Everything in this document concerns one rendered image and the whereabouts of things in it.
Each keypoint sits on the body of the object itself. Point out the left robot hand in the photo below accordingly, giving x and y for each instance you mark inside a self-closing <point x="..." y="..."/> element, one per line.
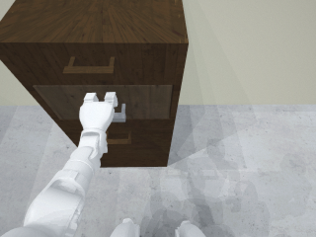
<point x="95" y="114"/>

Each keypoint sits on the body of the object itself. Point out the left robot shin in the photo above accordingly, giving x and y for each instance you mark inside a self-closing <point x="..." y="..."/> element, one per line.
<point x="127" y="220"/>

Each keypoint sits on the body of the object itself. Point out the left robot forearm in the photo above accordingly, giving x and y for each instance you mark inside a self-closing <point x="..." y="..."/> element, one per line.
<point x="79" y="170"/>

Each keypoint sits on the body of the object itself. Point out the robot right thigh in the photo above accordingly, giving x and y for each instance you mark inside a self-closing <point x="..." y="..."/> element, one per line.
<point x="188" y="230"/>

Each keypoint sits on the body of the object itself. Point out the handle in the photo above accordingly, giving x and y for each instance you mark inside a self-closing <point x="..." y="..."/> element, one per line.
<point x="120" y="117"/>
<point x="89" y="73"/>
<point x="119" y="142"/>

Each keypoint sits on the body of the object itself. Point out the drawer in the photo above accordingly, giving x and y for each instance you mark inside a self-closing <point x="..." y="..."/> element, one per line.
<point x="141" y="101"/>

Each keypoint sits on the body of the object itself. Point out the cabinet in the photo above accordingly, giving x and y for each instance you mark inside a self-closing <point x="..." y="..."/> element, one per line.
<point x="146" y="41"/>

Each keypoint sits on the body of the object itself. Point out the left robot upper arm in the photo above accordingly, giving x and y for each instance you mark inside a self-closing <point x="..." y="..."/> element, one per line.
<point x="56" y="214"/>

